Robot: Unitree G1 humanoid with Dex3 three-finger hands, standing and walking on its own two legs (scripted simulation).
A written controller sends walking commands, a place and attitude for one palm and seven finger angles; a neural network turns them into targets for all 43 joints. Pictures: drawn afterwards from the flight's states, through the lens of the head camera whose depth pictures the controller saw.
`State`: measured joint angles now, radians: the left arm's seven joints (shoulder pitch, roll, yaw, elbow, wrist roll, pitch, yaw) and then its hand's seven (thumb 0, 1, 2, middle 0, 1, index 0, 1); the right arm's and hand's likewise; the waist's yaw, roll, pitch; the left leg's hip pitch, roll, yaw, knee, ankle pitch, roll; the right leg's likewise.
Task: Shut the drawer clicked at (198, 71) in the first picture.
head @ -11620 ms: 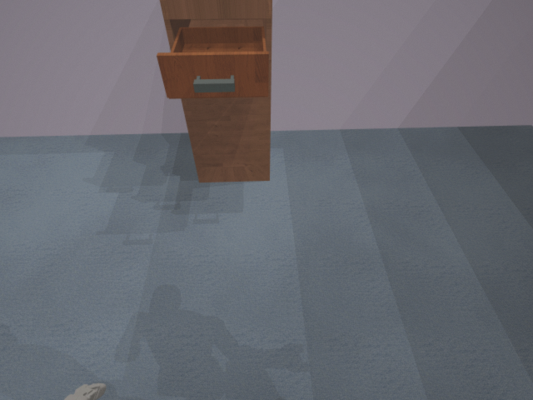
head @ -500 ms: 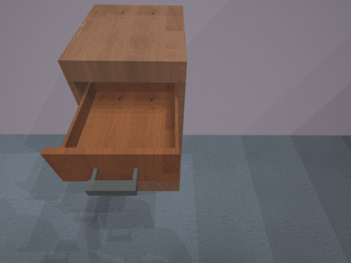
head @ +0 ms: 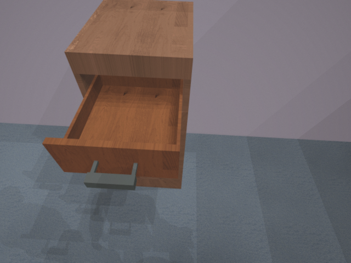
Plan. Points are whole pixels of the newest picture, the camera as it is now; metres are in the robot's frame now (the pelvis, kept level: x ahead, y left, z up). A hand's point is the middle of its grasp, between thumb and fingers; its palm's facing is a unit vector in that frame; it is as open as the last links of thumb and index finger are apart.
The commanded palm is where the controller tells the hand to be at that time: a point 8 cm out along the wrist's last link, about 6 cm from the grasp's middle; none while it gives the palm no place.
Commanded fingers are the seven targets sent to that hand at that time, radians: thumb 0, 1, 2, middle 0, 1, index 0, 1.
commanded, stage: come to a stop and stand still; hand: left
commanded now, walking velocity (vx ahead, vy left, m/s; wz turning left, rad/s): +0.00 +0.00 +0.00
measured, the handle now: (113, 173) +0.32 +0.19 -0.02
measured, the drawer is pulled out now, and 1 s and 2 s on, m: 0.28 0.28 0.28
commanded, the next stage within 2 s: look again from close up in 1.18 s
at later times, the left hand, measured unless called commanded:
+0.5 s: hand out of the picture +0.01 +0.20 -0.16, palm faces +0.00 -0.97 -0.24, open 7.4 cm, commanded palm none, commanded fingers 0.00 0.90 0.90 -0.20 -0.30 -0.20 -0.30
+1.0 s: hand out of the picture +0.04 +0.16 -0.16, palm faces +0.01 -0.97 -0.23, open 7.3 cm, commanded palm none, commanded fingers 0.00 0.90 0.90 -0.20 -0.30 -0.20 -0.30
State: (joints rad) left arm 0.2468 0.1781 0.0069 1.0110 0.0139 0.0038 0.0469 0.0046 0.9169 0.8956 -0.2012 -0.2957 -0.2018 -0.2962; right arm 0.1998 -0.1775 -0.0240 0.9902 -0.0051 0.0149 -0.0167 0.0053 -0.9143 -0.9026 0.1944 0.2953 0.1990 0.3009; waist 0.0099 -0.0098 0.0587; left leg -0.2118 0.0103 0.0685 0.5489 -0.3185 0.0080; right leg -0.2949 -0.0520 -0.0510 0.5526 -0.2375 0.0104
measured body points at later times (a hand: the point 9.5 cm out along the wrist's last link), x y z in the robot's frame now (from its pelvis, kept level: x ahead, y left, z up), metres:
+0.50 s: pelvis +0.00 +0.02 +0.01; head +0.03 +0.00 +0.45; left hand +0.01 +0.26 -0.14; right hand +0.01 -0.21 -0.16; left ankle -0.02 +0.11 -0.73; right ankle +0.03 -0.13 -0.73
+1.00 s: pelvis +0.02 -0.02 +0.01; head +0.04 -0.04 +0.46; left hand +0.04 +0.21 -0.14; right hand +0.02 -0.23 -0.16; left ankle -0.02 +0.11 -0.73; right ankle +0.03 -0.13 -0.73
